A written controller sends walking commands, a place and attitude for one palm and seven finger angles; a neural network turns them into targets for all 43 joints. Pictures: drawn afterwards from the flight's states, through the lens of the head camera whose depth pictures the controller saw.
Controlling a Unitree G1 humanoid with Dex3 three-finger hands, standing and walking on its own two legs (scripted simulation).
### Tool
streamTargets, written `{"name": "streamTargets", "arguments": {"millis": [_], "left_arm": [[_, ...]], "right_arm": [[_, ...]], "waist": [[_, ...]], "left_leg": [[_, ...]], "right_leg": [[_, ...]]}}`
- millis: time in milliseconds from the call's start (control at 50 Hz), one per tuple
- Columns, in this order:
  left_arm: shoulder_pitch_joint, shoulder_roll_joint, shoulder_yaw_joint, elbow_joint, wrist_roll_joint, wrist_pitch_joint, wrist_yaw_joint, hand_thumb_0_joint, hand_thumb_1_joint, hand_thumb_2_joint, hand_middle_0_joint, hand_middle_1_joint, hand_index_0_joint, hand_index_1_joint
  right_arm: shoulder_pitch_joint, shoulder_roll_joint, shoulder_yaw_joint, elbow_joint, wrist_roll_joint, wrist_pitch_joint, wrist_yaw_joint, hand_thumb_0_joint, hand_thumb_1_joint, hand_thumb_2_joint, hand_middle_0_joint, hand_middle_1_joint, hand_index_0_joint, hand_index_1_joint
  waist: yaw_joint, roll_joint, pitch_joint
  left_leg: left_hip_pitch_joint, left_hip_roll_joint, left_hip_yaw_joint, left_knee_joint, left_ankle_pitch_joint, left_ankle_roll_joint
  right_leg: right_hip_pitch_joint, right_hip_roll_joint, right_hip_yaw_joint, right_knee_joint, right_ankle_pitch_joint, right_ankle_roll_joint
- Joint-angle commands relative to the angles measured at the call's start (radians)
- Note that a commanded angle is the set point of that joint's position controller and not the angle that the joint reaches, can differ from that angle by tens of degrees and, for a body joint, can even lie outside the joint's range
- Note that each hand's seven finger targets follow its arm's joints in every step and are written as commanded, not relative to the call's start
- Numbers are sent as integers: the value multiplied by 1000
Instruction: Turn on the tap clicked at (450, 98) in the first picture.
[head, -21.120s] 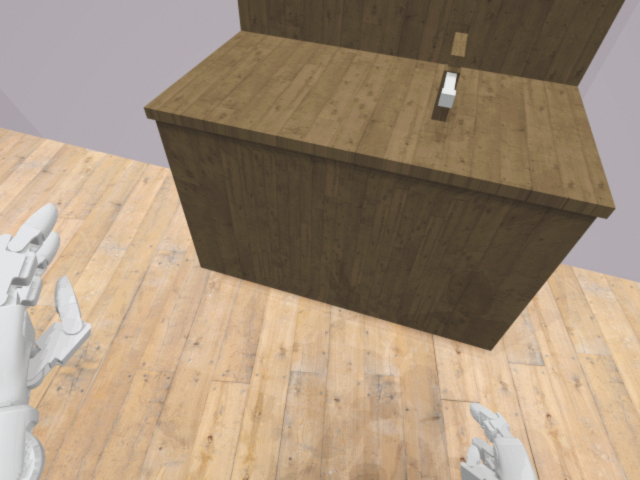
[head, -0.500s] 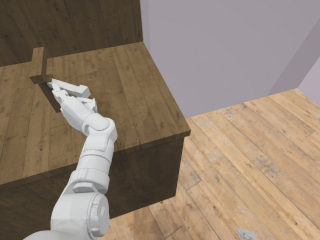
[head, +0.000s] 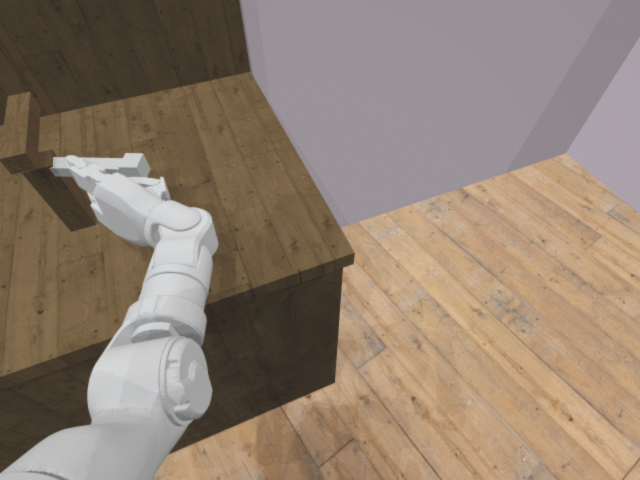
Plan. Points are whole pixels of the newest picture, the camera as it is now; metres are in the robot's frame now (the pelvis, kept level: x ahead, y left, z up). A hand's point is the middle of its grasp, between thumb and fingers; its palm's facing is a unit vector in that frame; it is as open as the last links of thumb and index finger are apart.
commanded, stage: push the lever round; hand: left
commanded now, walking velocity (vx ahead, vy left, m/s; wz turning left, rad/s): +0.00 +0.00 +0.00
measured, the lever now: (135, 168) +0.50 +0.23 +0.12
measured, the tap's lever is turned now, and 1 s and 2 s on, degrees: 66 80 80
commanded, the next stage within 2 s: lift the hand up off the lever in 0.32 s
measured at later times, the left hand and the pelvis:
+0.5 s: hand (165, 171) +0.50 +0.19 +0.11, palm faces +0.82 -0.56 -0.14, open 7.9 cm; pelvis +0.01 +0.01 +0.00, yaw +0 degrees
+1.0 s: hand (157, 169) +0.48 +0.20 +0.13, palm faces +0.81 -0.58 -0.11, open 7.8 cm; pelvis +0.02 +0.01 +0.01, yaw -1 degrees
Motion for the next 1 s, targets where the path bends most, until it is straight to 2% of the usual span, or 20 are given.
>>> {"name": "streamTargets", "arguments": {"millis": [0, 60, 80, 120, 140, 160, 200, 320, 400, 460, 480, 580, 620, 680, 720, 760, 860, 940, 960, 980], "left_arm": [[-467, 218, -17, -168, 35, -56, -11, 0, 900, 900, -150, -150, -150, -150], [-454, 230, -2, -171, 34, -61, -13, 0, 900, 900, -150, -150, -150, -150], [-487, 197, -36, -178, 35, -66, -14, 0, 900, 900, -150, -150, -150, -150], [-451, 201, -25, -153, 36, -67, -15, 0, 900, 900, -150, -150, -150, -150], [-483, 183, -45, -159, 37, -70, -14, 0, 900, 900, -150, -150, -150, -150], [-487, 202, -26, -168, 42, -75, -11, 0, 900, 900, -150, -150, -150, -150], [-498, 178, -45, -163, 38, -77, -7, 0, 900, 900, -150, -150, -150, -150], [-539, 221, -18, -112, 47, -79, -7, 0, 900, 900, -150, -150, -150, -150], [-580, 206, -32, -68, 55, -77, -4, 0, 900, 900, -150, -150, -150, -150], [-551, 239, 5, -108, 51, -83, -3, 0, 900, 900, -150, -150, -150, -150], [-551, 223, -11, -119, 50, -85, -5, 0, 900, 900, -150, -150, -150, -150], [-511, 184, -28, -164, 41, -69, -7, 0, 900, 900, -150, -150, -150, -150], [-485, 210, -1, -205, 30, -65, -7, 0, 900, 900, -150, -150, -150, -150], [-477, 192, -19, -227, 29, -46, -13, 0, 900, 900, -150, -150, -150, -150], [-473, 190, -23, -219, 33, -32, -14, 0, 900, 900, -150, -150, -150, -150], [-474, 196, -22, -277, 35, -28, -16, 0, 900, 900, -150, -150, -150, -150], [-402, 117, -80, -350, 27, -4, -23, 0, 900, 900, -150, -150, -150, -150], [-390, 68, -118, -365, 1, 36, -32, 0, 900, 900, -150, -150, -150, -150], [-366, 101, -84, -349, -6, 43, -32, 0, 900, 900, -150, -150, -150, -150], [-382, 97, -91, -351, -11, 50, -33, 0, 900, 900, -150, -150, -150, -150]], "right_arm": [[37, -119, -38, -94, 1, -31, -8, 0, -900, -900, 200, 300, 200, 300], [45, -119, -44, -92, 0, -28, -7, 0, -900, -900, 200, 300, 200, 300], [50, -118, -40, -91, -1, -30, -3, 0, -900, -900, 200, 300, 200, 300], [59, -119, -43, -93, -2, -29, 2, 0, -900, -900, 200, 300, 200, 300], [56, -121, -42, -89, -3, -31, 3, 0, -900, -900, 200, 300, 200, 300], [61, -121, -45, -84, -6, -31, 4, 0, -900, -900, 200, 300, 200, 300], [63, -120, -43, -85, -6, -33, 9, 0, -900, -900, 200, 300, 200, 300], [73, -124, -42, -77, -9, -29, 7, 0, -900, -900, 200, 300, 200, 300], [85, -126, -40, -68, -14, -28, 11, 0, -900, -900, 200, 300, 200, 300], [95, -124, -44, -77, -16, -23, 14, 0, -900, -900, 200, 300, 200, 300], [104, -122, -43, -79, -16, -22, 16, 0, -900, -900, 200, 300, 200, 300], [106, -123, -49, -85, -16, -20, 26, 0, -900, -900, 200, 300, 200, 300], [104, -126, -53, -91, -14, -19, 26, 0, -900, -900, 200, 300, 200, 300], [93, -125, -50, -87, -10, -19, 24, 0, -900, -900, 200, 300, 200, 300], [88, -126, -51, -86, -10, -20, 25, 0, -900, -900, 200, 300, 200, 300], [80, -124, -54, -89, -10, -23, 24, 0, -900, -900, 200, 300, 200, 300], [65, -116, -58, -95, -9, -29, 27, 0, -900, -900, 200, 300, 200, 300], [34, -115, -53, -98, 2, -30, 24, 0, -900, -900, 200, 300, 200, 300], [29, -117, -54, -96, 3, -29, 16, 0, -900, -900, 200, 300, 200, 300], [20, -117, -49, -99, 7, -28, 13, 0, -900, -900, 200, 300, 200, 300]], "waist": [[-14, -77, -339], [-10, -52, -357], [-23, -55, -349], [-17, -68, -344], [-28, -59, -339], [-21, -41, -347], [-28, -55, -338], [-37, -68, -331], [-53, -55, -321], [-23, -7, -395], [-27, -11, -412], [-21, -21, -409], [-10, -51, -419], [-12, -36, -372], [-12, -58, -345], [-1, -15, -364], [13, 1, -384], [9, -45, -340], [19, -66, -325], [14, -79, -314]], "left_leg": [[90, -22, 60, -40, 210, 54], [106, -20, 59, -37, 228, 53], [117, -19, 59, -39, 237, 54], [108, -17, 57, -38, 237, 52], [120, -16, 59, -36, 239, 53], [134, -15, 55, -34, 254, 52], [133, -15, 56, -34, 250, 52], [105, -17, 55, -32, 225, 56], [120, -13, 50, -28, 236, 56], [149, -12, 49, -25, 299, 49], [165, -10, 48, -23, 326, 47], [194, -3, 46, -23, 386, 40], [194, -4, 52, -26, 398, 43], [197, -2, 51, -42, 394, 40], [190, -2, 52, -51, 379, 42], [221, -1, 51, -53, 409, 37], [279, 5, 46, -51, 499, 21], [274, 1, 56, -71, 455, 23], [259, -1, 53, -80, 434, 25], [246, -4, 59, -89, 411, 29]], "right_leg": [[243, -63, 63, -121, 377, 88], [247, -57, 58, -116, 387, 84], [229, -54, 52, -113, 386, 83], [229, -50, 49, -112, 379, 82], [213, -49, 49, -113, 375, 81], [208, -45, 45, -110, 369, 75], [199, -43, 43, -111, 362, 77], [191, -44, 47, -112, 334, 78], [143, -36, 38, -106, 309, 75], [186, -35, 37, -88, 371, 69], [190, -32, 33, -82, 386, 68], [202, -25, 23, -83, 422, 66], [249, -28, 29, -91, 474, 72], [244, -28, 24, -98, 455, 67], [244, -27, 21, -108, 437, 67], [254, -26, 21, -106, 445, 61], [265, -21, 11, -103, 481, 56], [280, -26, 13, -128, 474, 60], [293, -27, 11, -133, 464, 60], [301, -32, 18, -140, 469, 63]]}}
